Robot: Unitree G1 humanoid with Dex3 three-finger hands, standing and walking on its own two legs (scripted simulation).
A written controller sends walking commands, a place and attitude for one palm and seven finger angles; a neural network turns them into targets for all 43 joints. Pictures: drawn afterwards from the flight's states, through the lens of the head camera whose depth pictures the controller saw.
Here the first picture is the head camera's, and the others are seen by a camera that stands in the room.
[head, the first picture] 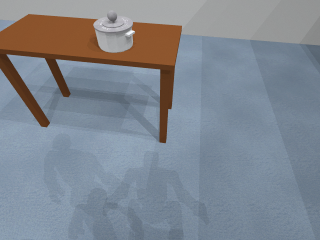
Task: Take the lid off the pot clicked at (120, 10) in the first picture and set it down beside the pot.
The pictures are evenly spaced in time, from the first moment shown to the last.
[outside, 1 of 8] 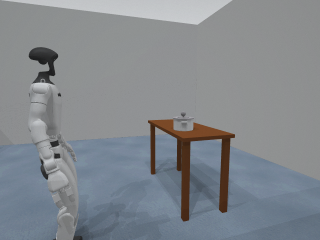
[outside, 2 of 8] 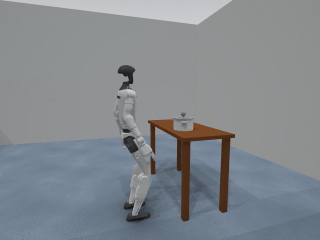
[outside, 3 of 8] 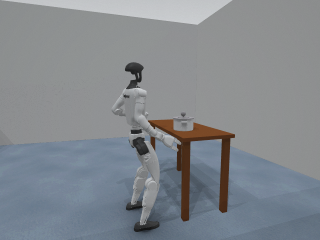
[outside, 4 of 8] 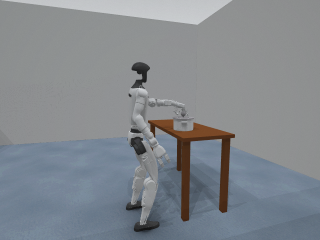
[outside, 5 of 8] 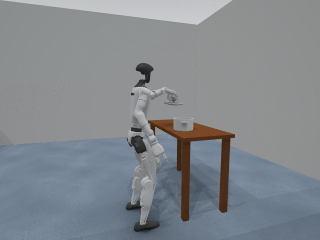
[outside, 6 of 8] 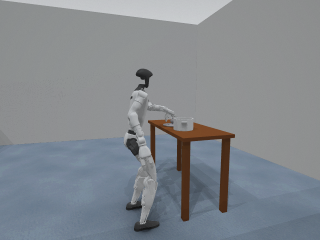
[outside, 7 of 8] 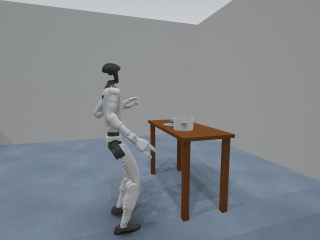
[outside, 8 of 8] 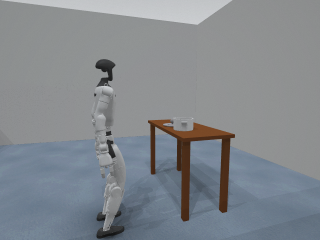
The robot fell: no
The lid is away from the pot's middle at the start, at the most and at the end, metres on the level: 0.01 0.25 0.24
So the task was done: yes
